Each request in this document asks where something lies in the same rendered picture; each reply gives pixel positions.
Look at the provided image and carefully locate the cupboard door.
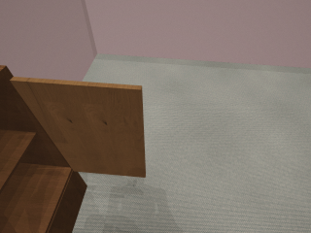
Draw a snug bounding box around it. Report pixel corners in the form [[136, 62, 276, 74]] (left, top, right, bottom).
[[10, 77, 146, 178]]

